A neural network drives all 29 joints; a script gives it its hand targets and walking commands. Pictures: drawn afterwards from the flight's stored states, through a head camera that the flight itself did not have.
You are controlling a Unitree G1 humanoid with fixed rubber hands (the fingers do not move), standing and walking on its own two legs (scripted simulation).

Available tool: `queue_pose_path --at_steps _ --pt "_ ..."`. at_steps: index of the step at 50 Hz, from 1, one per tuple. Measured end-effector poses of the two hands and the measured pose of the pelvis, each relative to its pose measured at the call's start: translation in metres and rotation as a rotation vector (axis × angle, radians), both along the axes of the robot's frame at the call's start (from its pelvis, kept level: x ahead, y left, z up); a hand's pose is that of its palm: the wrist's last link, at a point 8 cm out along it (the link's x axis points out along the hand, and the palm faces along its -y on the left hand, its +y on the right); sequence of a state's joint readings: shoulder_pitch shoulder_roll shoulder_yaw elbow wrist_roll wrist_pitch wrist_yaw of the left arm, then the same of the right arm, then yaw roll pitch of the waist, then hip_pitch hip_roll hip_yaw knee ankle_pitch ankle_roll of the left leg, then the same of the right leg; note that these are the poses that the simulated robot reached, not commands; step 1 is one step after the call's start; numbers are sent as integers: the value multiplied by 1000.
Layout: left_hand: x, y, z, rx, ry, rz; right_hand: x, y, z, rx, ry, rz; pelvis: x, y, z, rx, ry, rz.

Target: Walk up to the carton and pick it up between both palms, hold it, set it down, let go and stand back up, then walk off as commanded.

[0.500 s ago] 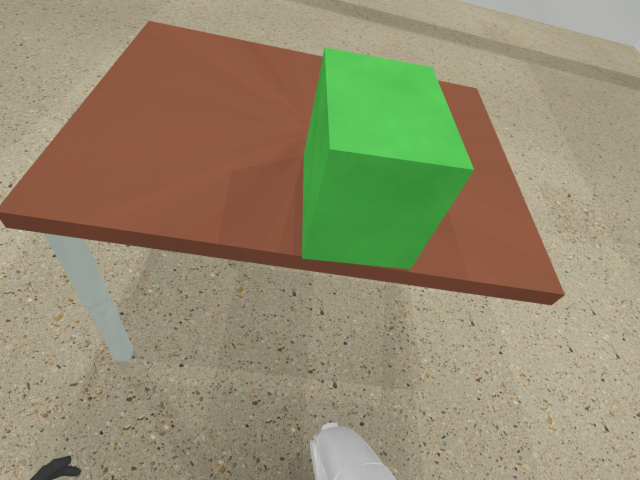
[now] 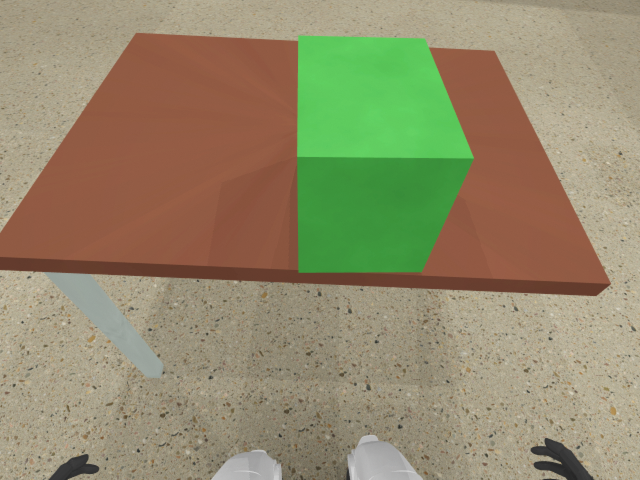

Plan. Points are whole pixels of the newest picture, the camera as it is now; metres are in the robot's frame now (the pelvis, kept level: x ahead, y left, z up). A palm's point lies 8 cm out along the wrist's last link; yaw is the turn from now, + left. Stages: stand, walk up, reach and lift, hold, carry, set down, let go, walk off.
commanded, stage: walk up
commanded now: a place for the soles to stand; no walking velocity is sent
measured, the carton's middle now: (361, 156) +0.56 -0.04 +0.07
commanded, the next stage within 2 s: none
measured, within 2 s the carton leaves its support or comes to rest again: neither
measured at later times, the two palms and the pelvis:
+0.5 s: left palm out of the picture +0.10 +0.30 -0.07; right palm out of the picture +0.07 -0.35 -0.07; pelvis -0.01 -0.02 +0.00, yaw -2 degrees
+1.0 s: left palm out of the picture +0.12 +0.26 -0.07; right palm out of the picture +0.07 -0.40 -0.08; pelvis +0.00 -0.06 +0.01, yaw -4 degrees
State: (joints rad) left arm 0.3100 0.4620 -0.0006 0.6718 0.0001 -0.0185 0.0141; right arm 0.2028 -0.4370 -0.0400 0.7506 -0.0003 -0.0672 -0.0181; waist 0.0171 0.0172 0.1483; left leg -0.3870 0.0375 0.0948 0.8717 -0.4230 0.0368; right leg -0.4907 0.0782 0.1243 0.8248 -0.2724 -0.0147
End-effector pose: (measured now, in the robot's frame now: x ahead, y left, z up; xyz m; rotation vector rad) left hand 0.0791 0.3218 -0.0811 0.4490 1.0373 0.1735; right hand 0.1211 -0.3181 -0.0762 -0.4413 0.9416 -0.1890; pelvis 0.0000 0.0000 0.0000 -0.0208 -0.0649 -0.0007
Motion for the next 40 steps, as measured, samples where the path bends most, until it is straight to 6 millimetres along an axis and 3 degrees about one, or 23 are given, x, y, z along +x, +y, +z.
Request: queue_pose_path --at_steps 5,12,17,21,28,32,40 --pt "2 -7 -6 -31 23 -14 -33 -11 15 -44 76 -44 -3 -2 9 0 9 -7" --pt "5 -31 -19 -70 20 -51 -39 -41 34 -90 40 -93 -10 -20 9 13 6 -24" --pt "10 -43 -16 -61 -38 -61 -30 -48 26 -59 3 -90 -13 -31 3 -4 -24 -49" --pt "13 -32 -3 -18 -56 -68 -32 -41 17 -21 -10 -106 -14 -25 3 -5 -21 -43" --pt "22 -28 14 41 -47 -107 -56 -40 -3 31 55 -128 -14 -27 4 7 -11 -48" --pt "24 -35 17 45 -60 -109 -52 -46 -6 42 53 -129 -13 -34 4 14 -11 -51" --pt "28 -29 21 56 -53 -112 -48 -39 -9 54 63 -131 -10 -28 6 19 2 -42"
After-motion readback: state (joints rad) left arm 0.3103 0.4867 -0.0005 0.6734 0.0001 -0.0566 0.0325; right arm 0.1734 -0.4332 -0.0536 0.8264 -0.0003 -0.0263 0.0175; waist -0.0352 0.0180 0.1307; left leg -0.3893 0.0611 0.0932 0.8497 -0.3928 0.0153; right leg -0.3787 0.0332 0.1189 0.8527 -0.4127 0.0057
